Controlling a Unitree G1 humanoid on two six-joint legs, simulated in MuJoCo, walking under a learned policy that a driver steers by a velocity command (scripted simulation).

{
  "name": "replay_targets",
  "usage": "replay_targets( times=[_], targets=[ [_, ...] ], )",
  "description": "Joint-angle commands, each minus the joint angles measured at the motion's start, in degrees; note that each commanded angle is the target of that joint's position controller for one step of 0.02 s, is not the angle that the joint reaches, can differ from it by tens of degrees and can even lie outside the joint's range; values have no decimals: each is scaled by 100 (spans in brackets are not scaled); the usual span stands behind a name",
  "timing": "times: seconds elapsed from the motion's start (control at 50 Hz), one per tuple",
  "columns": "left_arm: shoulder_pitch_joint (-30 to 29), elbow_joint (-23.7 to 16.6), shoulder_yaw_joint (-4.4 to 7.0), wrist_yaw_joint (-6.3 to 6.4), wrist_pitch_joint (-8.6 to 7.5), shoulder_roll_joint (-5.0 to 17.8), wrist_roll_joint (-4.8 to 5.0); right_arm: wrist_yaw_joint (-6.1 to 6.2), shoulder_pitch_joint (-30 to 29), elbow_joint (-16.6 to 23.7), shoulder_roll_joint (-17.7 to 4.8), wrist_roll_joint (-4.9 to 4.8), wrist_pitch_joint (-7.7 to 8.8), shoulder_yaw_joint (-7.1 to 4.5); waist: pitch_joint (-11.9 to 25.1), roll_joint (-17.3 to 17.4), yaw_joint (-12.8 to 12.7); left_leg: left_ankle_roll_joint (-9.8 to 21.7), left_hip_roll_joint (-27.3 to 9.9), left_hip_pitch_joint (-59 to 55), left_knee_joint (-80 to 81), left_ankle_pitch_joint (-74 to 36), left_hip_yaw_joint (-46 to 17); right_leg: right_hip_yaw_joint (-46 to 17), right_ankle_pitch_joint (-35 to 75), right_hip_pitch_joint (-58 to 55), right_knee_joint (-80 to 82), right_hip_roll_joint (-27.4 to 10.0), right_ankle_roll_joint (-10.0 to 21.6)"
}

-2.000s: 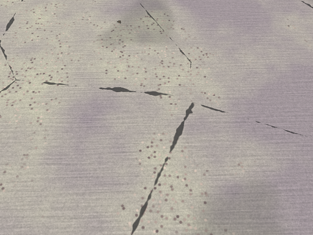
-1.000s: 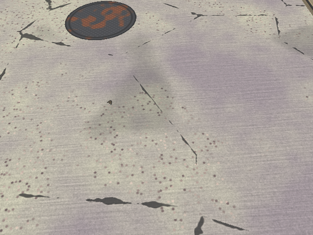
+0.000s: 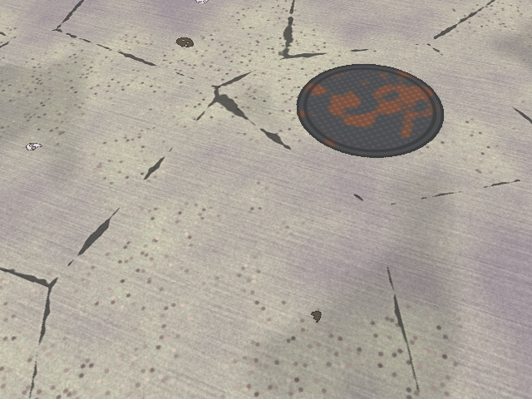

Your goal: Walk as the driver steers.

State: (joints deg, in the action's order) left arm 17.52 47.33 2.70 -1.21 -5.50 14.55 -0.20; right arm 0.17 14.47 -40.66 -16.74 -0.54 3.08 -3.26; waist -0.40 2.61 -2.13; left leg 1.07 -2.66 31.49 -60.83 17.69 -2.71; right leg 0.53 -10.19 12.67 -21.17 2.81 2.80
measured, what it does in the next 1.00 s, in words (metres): walks ahead, turning right: left foot, then right foot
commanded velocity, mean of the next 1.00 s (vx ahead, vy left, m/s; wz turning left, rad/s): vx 0.50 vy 0.00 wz -0.19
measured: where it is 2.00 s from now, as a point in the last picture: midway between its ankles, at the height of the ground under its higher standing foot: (355, 213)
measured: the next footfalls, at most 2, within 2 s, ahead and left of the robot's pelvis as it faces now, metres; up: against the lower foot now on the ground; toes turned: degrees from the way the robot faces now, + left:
left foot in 0.30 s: +0.33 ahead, +0.15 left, +0.00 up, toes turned +2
right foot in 0.84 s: +0.61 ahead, -0.10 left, +0.00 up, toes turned -13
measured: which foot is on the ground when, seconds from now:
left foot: up 0.00-0.28, down 0.30-0.86, up 0.88-1.00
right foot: down 0.00-0.32, up 0.34-0.82, down 0.84-1.00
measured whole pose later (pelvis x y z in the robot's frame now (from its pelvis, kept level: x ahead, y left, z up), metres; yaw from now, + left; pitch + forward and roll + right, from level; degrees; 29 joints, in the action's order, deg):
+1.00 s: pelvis +0.55 -0.02 -0.01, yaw -16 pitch +2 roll +0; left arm 13.9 40.7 3.9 -1.6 -2.6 16.6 0.5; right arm -0.1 11.8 -43.8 -16.9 0.1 6.3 -2.7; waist -2.7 0.8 -0.5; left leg -0.5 -3.9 27.5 -66.1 20.7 -2.6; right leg -1.3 -9.3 18.7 -26.3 5.6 5.5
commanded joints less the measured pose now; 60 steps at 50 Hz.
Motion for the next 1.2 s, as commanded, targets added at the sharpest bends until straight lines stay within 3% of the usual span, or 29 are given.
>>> replay_targets(
  times=[0.02,0.12,0.2,0.24,0.28,0.3,0.32,0.34,0.36,0.38,0.4,0.42,0.46,0.5,0.64,0.74,0.8,0.82,0.84,0.86,0.88,0.9,0.92,0.94,0.96,0.98,1.04,1.12,1.2],
  targets=[
    [-104,-284,201,52,-77,915,59,-13,-327,524,-207,37,97,-30,17,-720,54,-115,-337,828,824,-521,-75,-1445,930,-638,1210,-1536,1055],
    [255,-82,215,82,17,1060,129,-106,-1161,681,-96,-17,157,42,-122,-682,-226,-172,-155,329,2403,-1862,166,-757,1232,-606,1244,-1326,852],
    [602,122,219,91,128,1116,161,-213,-1678,875,-172,-70,202,27,-283,-702,-319,-23,-25,257,2939,-1778,197,-817,1357,-1093,1026,-1596,762],
    [592,172,252,118,193,1213,166,-252,-1617,894,-288,-63,225,-13,-238,-759,-169,134,50,-2,3152,-1431,232,-828,1838,-1366,757,-1718,659],
    [445,155,250,146,241,1246,174,-216,-661,617,-591,-8,228,-180,346,-714,408,396,314,-1498,3451,-1420,479,-495,3380,-1253,-371,-1448,453],
    [383,61,175,160,230,1083,102,-157,282,385,-889,33,211,-304,1023,-549,824,647,-83,-3015,3244,-1578,101,-277,3005,-512,-1590,-1188,263],
    [791,-142,-7,146,131,527,-16,-101,1011,303,-1487,146,167,-428,1941,679,827,1379,-1578,-5227,3219,-1424,-2096,80,634,1565,-3808,-439,-123],
    [917,-83,-42,108,8,520,58,-126,1179,199,-1260,36,130,-372,2427,1363,823,1877,-2082,-5626,4077,-505,-3910,-490,-2265,2658,-4907,-56,-204],
    [473,-171,107,69,-60,1040,202,-130,834,217,-931,-2,124,-253,1505,788,829,1619,-1862,-4955,4253,14,-3333,-661,-2062,3226,-5308,-429,-154],
    [29,-282,110,55,-84,1052,245,-124,470,258,-759,2,123,-192,872,472,716,1424,-1595,-4139,4373,-133,-2537,-497,-1538,3259,-5154,-691,-115],
    [-160,-304,111,69,-65,973,175,-150,140,260,-620,46,133,-141,427,151,532,1328,-1339,-3341,4585,-565,-2010,-402,-1139,3057,-4804,-867,-147],
    [-105,-261,141,83,3,925,117,-167,-100,271,-452,91,171,-96,248,196,333,1233,-1164,-2811,4784,-942,-1586,-456,-848,2732,-4497,-1031,-178],
    [146,-152,103,86,162,664,136,-182,-255,198,-430,103,263,-112,181,317,119,1235,-1066,-2234,5126,-1320,-1085,-463,-538,2277,-4310,-1096,-267],
    [-16,-210,103,111,251,592,142,-157,-204,59,-527,134,343,-154,27,204,93,1254,-1070,-2071,5328,-1664,-630,-573,-130,2440,-4046,-1076,-348],
    [-1168,-583,42,-40,191,406,112,-14,124,-306,-755,108,335,-202,-301,-34,489,899,-952,-2435,5512,-2094,597,-341,1798,2449,-1970,-839,-284],
    [-1809,-1035,21,-202,202,419,117,28,505,-599,-894,4,131,-265,-470,-63,676,770,-1304,-3657,5014,-2835,853,-64,1031,2878,-1360,-714,-25],
    [-1385,-1133,156,-266,232,669,108,123,360,-561,-1109,-25,-22,-327,7,259,309,549,-1306,-3935,3837,-5558,1129,464,88,1950,-1353,-233,277],
    [-685,-991,290,-248,244,884,119,164,288,-532,-1134,-21,-82,-327,405,252,-95,418,-1169,-3736,2864,-6098,1284,578,126,1000,-1170,12,441],
    [280,-772,487,-162,269,1261,138,207,280,-462,-1065,-3,-81,-283,920,23,-564,198,-944,-2792,1483,-5399,1369,168,440,-632,-924,-45,708],
    [778,-712,658,-45,310,1935,147,145,684,-181,-463,169,54,-77,1565,-1246,-371,-178,-155,-321,-710,-1741,1353,-2456,177,-2886,-857,-1512,1597],
    [756,-844,571,-54,261,1810,166,41,591,-117,-357,144,293,21,2337,-1388,-319,-268,655,920,-1842,1610,111,-4902,-241,-3740,107,-2277,2271],
    [671,-833,454,-53,231,1410,115,-59,8,27,-754,-91,450,-93,1829,-976,-532,-137,249,1516,-1988,1270,-382,-4138,-355,-3476,262,-2077,1925],
    [400,-853,401,-38,209,1203,121,-81,-278,125,-737,-147,533,-63,1146,-677,-399,-34,0,1556,-1586,782,-273,-3297,-108,-2658,291,-1821,1678],
    [9,-923,356,-29,211,1068,120,-43,-349,104,-694,-28,553,-73,675,-288,-127,-47,-210,1285,-997,449,-214,-2737,351,-1752,383,-1581,1489],
    [-284,-1028,290,-12,211,878,78,-8,-329,78,-769,75,500,-132,432,-336,78,-97,-353,870,-597,227,-201,-2357,881,-1078,529,-1396,1402],
    [-435,-1119,273,6,218,846,34,-14,-228,82,-747,106,423,-148,354,-474,239,-165,-383,558,-435,101,-204,-2241,1126,-635,672,-1291,1419],
    [-420,-1129,332,89,187,1021,62,11,-235,139,-533,154,270,-105,232,-506,344,-444,-321,323,320,-311,-34,-1781,1679,76,850,-1104,1465],
    [-125,-996,355,191,225,1090,115,-31,-1071,313,-273,130,289,18,92,-685,-2,-546,-50,-93,2187,-1971,71,-1271,1110,374,794,-728,1079],
    [341,-748,330,182,234,1052,141,-148,-1555,438,-412,24,374,0,13,-763,-261,-387,49,-265,2951,-2410,-19,-1605,560,-127,574,-1040,965]
  ],
)
Velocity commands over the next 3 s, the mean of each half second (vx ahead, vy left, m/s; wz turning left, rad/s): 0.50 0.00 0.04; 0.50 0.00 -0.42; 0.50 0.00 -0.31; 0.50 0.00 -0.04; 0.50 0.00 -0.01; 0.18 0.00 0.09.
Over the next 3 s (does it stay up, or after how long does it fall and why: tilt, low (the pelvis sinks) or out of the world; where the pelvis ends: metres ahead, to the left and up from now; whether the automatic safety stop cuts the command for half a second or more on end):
stays up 1.48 -0.35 -0.01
